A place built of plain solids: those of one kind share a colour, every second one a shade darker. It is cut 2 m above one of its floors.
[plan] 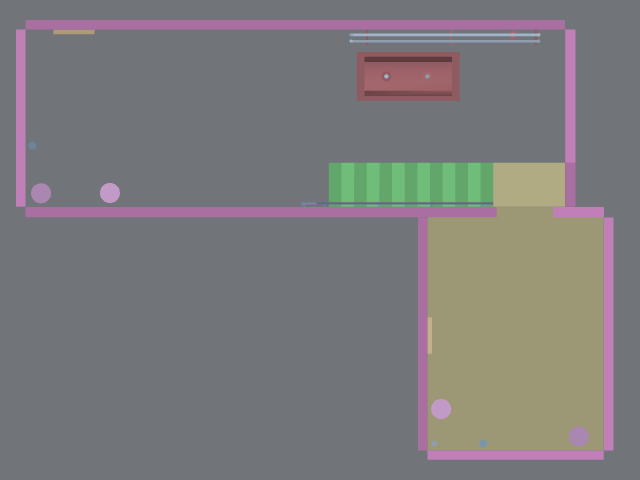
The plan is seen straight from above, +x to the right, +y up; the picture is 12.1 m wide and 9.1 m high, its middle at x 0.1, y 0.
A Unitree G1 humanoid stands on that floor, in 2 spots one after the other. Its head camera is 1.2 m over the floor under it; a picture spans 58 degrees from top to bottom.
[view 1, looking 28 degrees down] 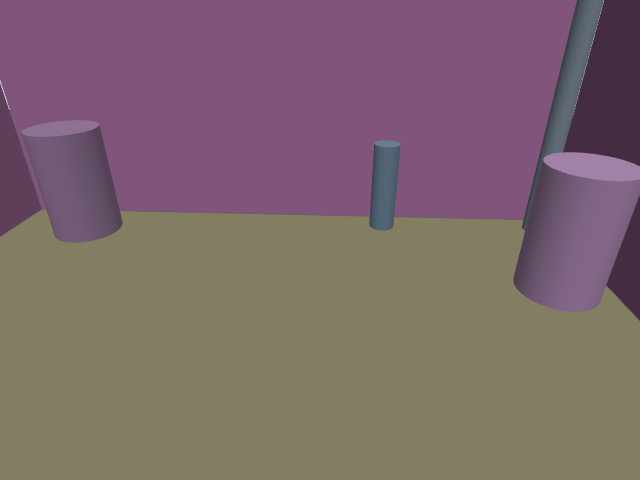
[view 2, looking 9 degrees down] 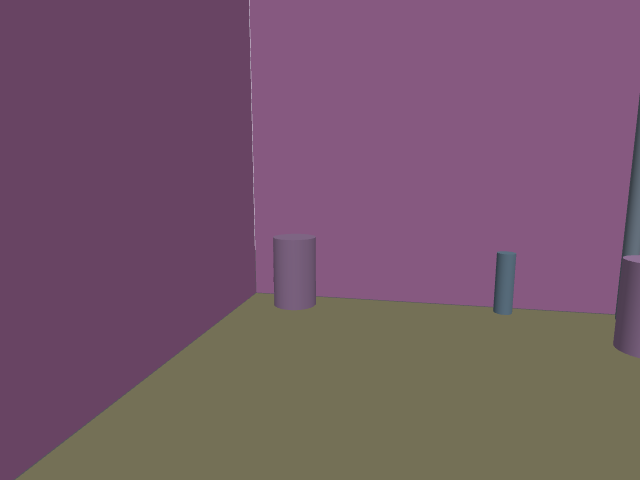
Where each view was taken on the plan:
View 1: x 3.45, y -1.39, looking -87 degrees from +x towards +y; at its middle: floor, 2.56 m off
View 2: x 3.99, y -0.02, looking -78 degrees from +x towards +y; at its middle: wall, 4.11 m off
